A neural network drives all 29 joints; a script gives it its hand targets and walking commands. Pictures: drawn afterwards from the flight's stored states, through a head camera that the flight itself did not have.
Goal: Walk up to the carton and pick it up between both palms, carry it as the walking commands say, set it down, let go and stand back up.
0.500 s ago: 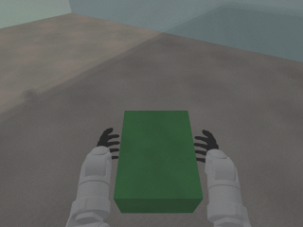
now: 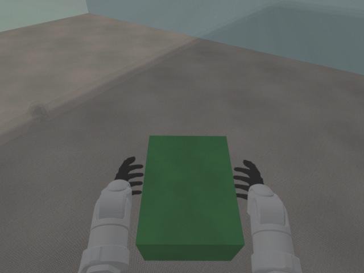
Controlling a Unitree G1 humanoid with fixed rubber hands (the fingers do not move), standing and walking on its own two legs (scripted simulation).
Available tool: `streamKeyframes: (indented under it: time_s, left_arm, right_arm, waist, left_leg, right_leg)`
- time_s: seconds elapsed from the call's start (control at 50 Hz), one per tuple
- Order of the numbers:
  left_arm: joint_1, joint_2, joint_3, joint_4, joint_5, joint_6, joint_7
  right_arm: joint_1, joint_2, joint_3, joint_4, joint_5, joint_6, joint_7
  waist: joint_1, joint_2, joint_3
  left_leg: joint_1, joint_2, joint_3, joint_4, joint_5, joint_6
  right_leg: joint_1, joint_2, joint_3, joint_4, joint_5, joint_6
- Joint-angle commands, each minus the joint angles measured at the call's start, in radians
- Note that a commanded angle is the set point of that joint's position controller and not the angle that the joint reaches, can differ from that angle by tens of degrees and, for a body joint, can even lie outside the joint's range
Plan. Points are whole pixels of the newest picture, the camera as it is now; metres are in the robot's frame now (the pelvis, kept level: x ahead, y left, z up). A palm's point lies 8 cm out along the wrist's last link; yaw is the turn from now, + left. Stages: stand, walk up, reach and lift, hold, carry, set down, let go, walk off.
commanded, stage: hold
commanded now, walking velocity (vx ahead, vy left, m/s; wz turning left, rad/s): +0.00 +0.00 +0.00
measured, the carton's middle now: (187, 194) +0.33 +0.00 -0.03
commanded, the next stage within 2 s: carry in 0.94 s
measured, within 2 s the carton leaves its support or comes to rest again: neither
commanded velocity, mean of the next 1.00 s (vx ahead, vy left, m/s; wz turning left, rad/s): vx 0.00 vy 0.00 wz -0.10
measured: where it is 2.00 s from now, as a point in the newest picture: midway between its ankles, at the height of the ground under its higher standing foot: outside the picture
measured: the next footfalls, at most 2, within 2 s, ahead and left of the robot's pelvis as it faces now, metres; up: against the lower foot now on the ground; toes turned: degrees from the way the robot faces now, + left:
left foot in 1.82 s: +0.04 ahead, +0.10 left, +0.00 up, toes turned -33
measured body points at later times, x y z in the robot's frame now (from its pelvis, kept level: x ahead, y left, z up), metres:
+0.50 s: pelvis -0.01 +0.01 +0.00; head -0.07 +0.00 +0.44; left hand +0.29 +0.16 +0.05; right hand +0.29 -0.15 +0.05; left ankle +0.00 +0.12 -0.75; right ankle +0.01 -0.11 -0.75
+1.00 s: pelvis -0.01 +0.00 -0.01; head -0.06 +0.00 +0.44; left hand +0.30 +0.16 +0.05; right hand +0.30 -0.15 +0.04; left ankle +0.00 +0.12 -0.75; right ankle +0.01 -0.11 -0.75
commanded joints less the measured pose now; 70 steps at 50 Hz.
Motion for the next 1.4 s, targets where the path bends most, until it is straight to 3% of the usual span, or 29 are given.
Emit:
streamKeyframes:
  time_s: [0.0, 0.46, 0.9, 0.92, 0.96, 1.0, 1.02, 1.04, 1.06, 1.08, 1.1, 1.12, 1.14, 1.18, 1.2, 1.22, 1.24, 1.26, 1.28, 1.32, 1.36, 1.38]
  left_arm:
    - [-0.454, -0.889, -0.511, -0.020, -0.270, -0.028, -0.251]
    - [-0.498, -0.930, -0.502, 0.033, -0.270, -0.031, -0.252]
    - [-0.443, -0.898, -0.517, -0.021, -0.280, -0.026, -0.252]
    - [-0.464, -0.901, -0.560, -0.060, -0.319, -0.020, -0.251]
    - [-0.453, -0.898, -0.588, -0.064, -0.329, -0.011, -0.254]
    - [-0.451, -0.907, -0.641, -0.131, -0.366, 0.009, -0.250]
    - [-0.462, -0.909, -0.674, -0.167, -0.392, 0.028, -0.247]
    - [-0.488, -0.906, -0.702, -0.205, -0.419, 0.050, -0.244]
    - [-0.490, -0.902, -0.728, -0.237, -0.444, 0.074, -0.241]
    - [-0.479, -0.897, -0.755, -0.266, -0.471, 0.094, -0.236]
    - [-0.493, -0.896, -0.786, -0.317, -0.507, 0.108, -0.230]
    - [-0.517, -0.895, -0.811, -0.375, -0.542, 0.128, -0.224]
    - [-0.543, -0.891, -0.837, -0.420, -0.576, 0.155, -0.217]
    - [-0.639, -0.868, -0.868, -0.450, -0.644, 0.215, -0.197]
    - [-0.764, -0.838, -0.880, -0.436, -0.685, 0.240, -0.182]
    - [-0.906, -0.800, -0.878, -0.395, -0.721, 0.260, -0.163]
    - [-0.883, -0.782, -0.845, -0.324, -0.715, 0.294, -0.144]
    - [-0.810, -0.773, -0.800, -0.245, -0.684, 0.323, -0.131]
    - [-0.681, -0.802, -0.723, -0.199, -0.640, 0.363, -0.128]
    - [-0.761, -0.828, -0.662, -0.178, -0.617, 0.404, -0.121]
    - [-0.899, -0.875, -0.621, -0.212, -0.615, 0.418, -0.115]
    - [-1.048, -0.880, -0.624, -0.249, -0.635, 0.415, -0.109]
  right_arm:
    - [-0.434, 0.909, 0.505, -0.013, 0.270, -0.023, 0.250]
    - [-0.503, 0.884, 0.496, 0.017, 0.262, -0.035, 0.276]
    - [-0.431, 0.891, 0.519, -0.027, 0.271, -0.023, 0.260]
    - [-0.445, 0.897, 0.545, -0.029, 0.302, -0.023, 0.257]
    - [-0.417, 0.904, 0.571, -0.054, 0.311, -0.016, 0.251]
    - [-0.407, 0.906, 0.632, -0.130, 0.342, 0.001, 0.238]
    - [-0.385, 0.903, 0.659, -0.160, 0.353, 0.014, 0.229]
    - [-0.366, 0.897, 0.668, -0.171, 0.355, 0.027, 0.218]
    - [-0.362, 0.891, 0.687, -0.200, 0.362, 0.040, 0.207]
    - [-0.382, 0.887, 0.718, -0.266, 0.382, 0.056, 0.196]
    - [-0.425, 0.884, 0.755, -0.339, 0.406, 0.078, 0.185]
    - [-0.451, 0.891, 0.784, -0.387, 0.427, 0.105, 0.175]
    - [-0.469, 0.894, 0.806, -0.419, 0.449, 0.137, 0.167]
    - [-0.561, 0.862, 0.834, -0.461, 0.502, 0.196, 0.149]
    - [-0.706, 0.821, 0.846, -0.477, 0.544, 0.218, 0.134]
    - [-0.861, 0.775, 0.855, -0.465, 0.589, 0.242, 0.114]
    - [-0.845, 0.758, 0.839, -0.406, 0.603, 0.277, 0.094]
    - [-0.827, 0.764, 0.805, -0.367, 0.610, 0.310, 0.087]
    - [-0.718, 0.809, 0.749, -0.265, 0.591, 0.346, 0.094]
    - [-0.827, 0.880, 0.720, -0.227, 0.638, 0.381, 0.119]
    - [-0.933, 0.954, 0.699, -0.212, 0.687, 0.405, 0.140]
    - [-1.060, 0.960, 0.701, -0.225, 0.717, 0.405, 0.142]
  waist:
    - [0.000, -0.005, -0.186]
    - [-0.004, 0.006, -0.155]
    - [-0.001, -0.007, -0.167]
    - [-0.001, 0.003, -0.115]
    - [-0.002, -0.032, -0.189]
    - [-0.007, -0.019, -0.241]
    - [-0.017, 0.037, -0.276]
    - [-0.027, 0.148, -0.304]
    - [-0.021, 0.240, -0.310]
    - [-0.012, 0.209, -0.306]
    - [-0.007, 0.125, -0.296]
    - [-0.008, 0.097, -0.292]
    - [-0.007, 0.111, -0.290]
    - [-0.008, 0.156, -0.308]
    - [0.000, 0.153, -0.320]
    - [0.003, 0.101, -0.338]
    - [0.004, -0.042, -0.351]
    - [-0.004, -0.345, -0.378]
    - [0.001, -0.210, -0.395]
    - [0.002, -0.067, -0.381]
    - [-0.002, -0.066, -0.383]
    - [-0.003, -0.069, -0.396]
  left_leg:
    - [-0.013, -0.048, 0.049, -0.033, 0.204, -0.012]
    - [-0.051, -0.030, 0.046, -0.031, 0.068, -0.011]
    - [-0.028, -0.043, 0.048, -0.026, 0.147, -0.008]
    - [-0.175, 0.125, 0.036, 0.097, -0.013, 0.002]
    - [-0.200, 0.140, 0.028, 0.174, -0.079, 0.003]
    - [-0.170, 0.175, 0.004, 0.225, -0.015, 0.017]
    - [-0.119, 0.226, -0.055, 0.205, 0.033, 0.041]
    - [-0.078, 0.328, -0.160, 0.148, 0.141, 0.098]
    - [-0.092, 0.450, -0.241, 0.117, 0.333, 0.179]
    - [-0.115, 0.480, -0.221, 0.132, 0.432, 0.221]
    - [-0.137, 0.452, -0.153, 0.146, 0.443, 0.212]
    - [-0.175, 0.419, -0.076, 0.160, 0.414, 0.179]
    - [-0.217, 0.397, -0.005, 0.182, 0.397, 0.141]
    - [-0.274, 0.372, 0.105, 0.256, 0.333, 0.094]
    - [-0.301, 0.362, 0.147, 0.319, 0.247, 0.062]
    - [-0.350, 0.337, 0.182, 0.415, 0.105, 0.014]
    - [-0.483, 0.281, 0.232, 0.567, -0.152, -0.056]
    - [-0.753, 0.086, 0.260, 0.755, -0.544, -0.139]
    - [-0.687, 0.118, 0.118, 0.858, -0.529, -0.127]
    - [-0.714, 0.135, 0.111, 0.883, -0.404, -0.113]
    - [-0.707, 0.145, 0.120, 0.879, -0.289, -0.123]
    - [-0.694, 0.139, 0.124, 0.865, -0.273, -0.131]
  right_leg:
    - [0.081, 0.027, -0.026, -0.024, 0.213, 0.023]
    - [0.026, 0.029, -0.036, -0.015, 0.044, 0.005]
    - [0.063, 0.024, -0.025, -0.025, 0.142, 0.015]
    - [-0.143, -0.143, 0.020, 0.077, 0.015, -0.009]
    - [-0.257, -0.172, 0.106, 0.147, -0.025, -0.020]
    - [-0.376, -0.159, 0.136, 0.262, 0.030, -0.022]
    - [-0.462, -0.122, 0.099, 0.369, 0.044, -0.005]
    - [-0.544, -0.062, 0.003, 0.530, -0.037, 0.022]
    - [-0.603, -0.038, -0.076, 0.692, -0.331, 0.033]
    - [-0.623, -0.053, -0.125, 0.792, -0.471, 0.043]
    - [-0.619, -0.083, -0.130, 0.776, -0.446, 0.046]
    - [-0.584, -0.096, -0.137, 0.710, -0.381, 0.042]
    - [-0.520, -0.097, -0.144, 0.630, -0.317, 0.036]
    - [-0.387, -0.046, -0.204, 0.462, -0.242, 0.025]
    - [-0.315, -0.018, -0.226, 0.358, -0.178, 0.021]
    - [-0.235, -0.016, -0.188, 0.256, -0.124, 0.014]
    - [-0.111, -0.120, -0.021, 0.132, 0.004, -0.018]
    - [0.019, -0.448, 0.532, 0.035, 0.275, -0.160]
    - [0.000, -0.415, 0.545, 0.035, 0.240, -0.182]
    - [0.001, -0.333, 0.405, 0.082, 0.167, -0.160]
    - [-0.017, -0.259, 0.273, 0.088, 0.232, -0.127]
    - [-0.009, -0.240, 0.242, 0.100, 0.275, -0.125]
